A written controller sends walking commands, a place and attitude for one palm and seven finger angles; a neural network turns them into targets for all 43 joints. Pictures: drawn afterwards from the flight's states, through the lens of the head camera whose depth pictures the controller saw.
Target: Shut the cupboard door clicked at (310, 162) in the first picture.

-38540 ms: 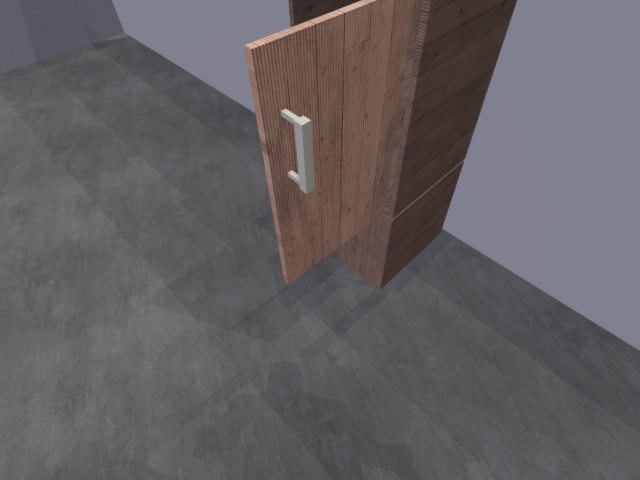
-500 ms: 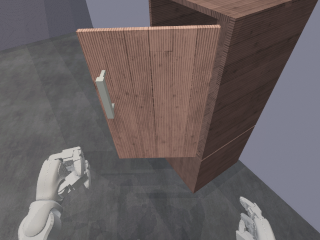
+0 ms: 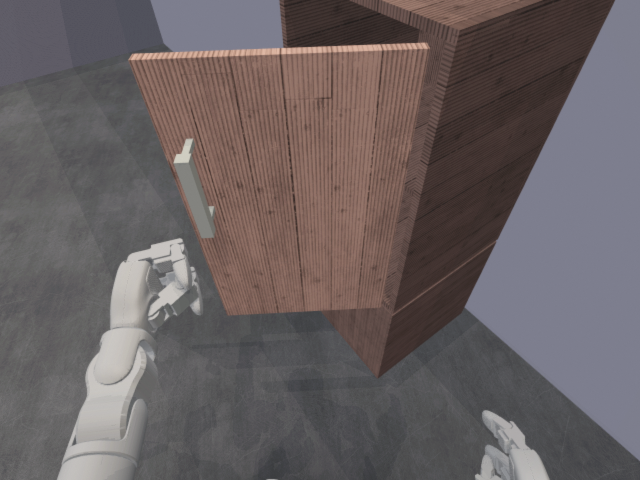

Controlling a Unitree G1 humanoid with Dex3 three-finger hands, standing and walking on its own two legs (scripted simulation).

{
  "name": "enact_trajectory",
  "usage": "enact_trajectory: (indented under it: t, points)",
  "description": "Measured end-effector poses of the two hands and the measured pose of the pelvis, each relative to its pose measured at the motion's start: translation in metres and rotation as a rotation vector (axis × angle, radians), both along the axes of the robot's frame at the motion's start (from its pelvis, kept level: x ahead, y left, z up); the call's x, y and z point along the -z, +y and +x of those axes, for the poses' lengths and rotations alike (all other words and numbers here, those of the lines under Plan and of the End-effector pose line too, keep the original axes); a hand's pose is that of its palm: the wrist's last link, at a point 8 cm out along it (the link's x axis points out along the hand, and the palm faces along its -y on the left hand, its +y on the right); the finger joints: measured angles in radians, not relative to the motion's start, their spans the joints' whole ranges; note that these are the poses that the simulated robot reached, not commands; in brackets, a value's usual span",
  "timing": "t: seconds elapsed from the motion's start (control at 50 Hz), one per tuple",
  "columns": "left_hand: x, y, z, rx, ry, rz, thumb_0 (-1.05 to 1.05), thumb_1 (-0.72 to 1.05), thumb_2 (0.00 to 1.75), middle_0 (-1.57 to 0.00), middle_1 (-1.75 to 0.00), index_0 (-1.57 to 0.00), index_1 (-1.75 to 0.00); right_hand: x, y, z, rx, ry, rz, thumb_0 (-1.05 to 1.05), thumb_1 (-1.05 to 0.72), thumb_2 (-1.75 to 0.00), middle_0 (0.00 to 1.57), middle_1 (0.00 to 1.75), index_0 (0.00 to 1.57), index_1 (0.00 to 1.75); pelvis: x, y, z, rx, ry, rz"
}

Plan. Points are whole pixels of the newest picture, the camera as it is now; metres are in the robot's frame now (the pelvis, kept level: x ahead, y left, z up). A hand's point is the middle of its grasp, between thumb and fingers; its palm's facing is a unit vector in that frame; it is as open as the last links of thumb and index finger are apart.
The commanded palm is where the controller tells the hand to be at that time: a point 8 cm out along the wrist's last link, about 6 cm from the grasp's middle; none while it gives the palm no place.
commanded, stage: bring the fist close to the handle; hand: left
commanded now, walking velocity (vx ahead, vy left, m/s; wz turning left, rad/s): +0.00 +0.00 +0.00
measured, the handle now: (198, 190) +0.49 +0.21 +0.09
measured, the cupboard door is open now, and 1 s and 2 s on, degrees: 57 57 41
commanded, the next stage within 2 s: push the door shut along its arc in 0.82 s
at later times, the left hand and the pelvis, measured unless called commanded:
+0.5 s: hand (211, 231) +0.41 +0.17 +0.09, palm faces +0.11 -0.99 -0.01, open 3.1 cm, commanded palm +0.37 +0.22 +0.10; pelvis +0.00 +0.01 +0.00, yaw -1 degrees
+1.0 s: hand (213, 237) +0.39 +0.17 +0.10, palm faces +0.11 -0.99 -0.01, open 3.1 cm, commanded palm +0.37 +0.22 +0.10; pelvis -0.01 +0.01 +0.00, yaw -1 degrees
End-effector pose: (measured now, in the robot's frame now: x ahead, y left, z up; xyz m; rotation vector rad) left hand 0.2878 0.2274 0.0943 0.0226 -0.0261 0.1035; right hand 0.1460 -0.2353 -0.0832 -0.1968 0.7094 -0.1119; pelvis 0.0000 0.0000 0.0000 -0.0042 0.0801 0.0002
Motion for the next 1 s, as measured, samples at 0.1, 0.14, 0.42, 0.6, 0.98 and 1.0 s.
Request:
enact_trajectory:
  t: [0.1,0.14,0.42,0.6,0.98,1.0]
  points:
    - [-0.001,0.004,0.019,-0.012,-0.005,0.000,0.02,0.90,0.90,-1.30,-1.50,-1.30,-1.50,0.003,-0.002,-0.006,0.016,0.032,-0.007,0.02,-0.90,-0.90,0.20,0.30,0.20,0.30,0.000,0.001,-0.001,0.002,0.008,-0.002]
    - [-0.002,0.005,0.027,-0.012,-0.007,-0.001,0.02,0.90,0.90,-1.30,-1.50,-1.30,-1.50,0.005,-0.003,-0.009,0.023,0.045,-0.008,0.02,-0.90,-0.90,0.20,0.30,0.20,0.30,0.000,0.001,-0.001,0.003,0.012,-0.003]
    - [0.001,-0.001,0.079,-0.010,0.011,-0.017,0.02,0.90,0.90,-1.30,-1.50,-1.30,-1.50,0.017,-0.009,-0.040,0.074,0.164,-0.020,0.01,-0.90,-0.90,0.20,0.30,0.20,0.30,0.003,0.006,-0.002,0.011,0.047,-0.007]
    - [-0.001,-0.005,0.093,0.001,0.001,-0.019,0.02,0.90,0.90,-1.30,-1.50,-1.29,-1.50,0.024,-0.010,-0.063,0.114,0.234,-0.005,0.01,-0.90,-0.90,0.20,0.30,0.20,0.30,0.003,0.009,0.001,0.025,0.064,-0.007]
    - [-0.005,-0.008,0.077,-0.006,-0.013,-0.012,0.02,0.90,0.90,-1.30,-1.50,-1.30,-1.50,0.018,-0.004,-0.044,0.080,0.171,0.002,0.01,-0.91,-0.90,0.20,0.30,0.20,0.30,0.003,0.008,-0.005,0.016,0.044,-0.010]
    - [-0.005,-0.008,0.077,-0.003,-0.013,-0.009,0.02,0.90,0.90,-1.30,-1.50,-1.30,-1.50,0.018,-0.004,-0.043,0.078,0.166,0.002,0.01,-0.91,-0.90,0.20,0.30,0.20,0.30,0.003,0.008,-0.006,0.016,0.043,-0.010]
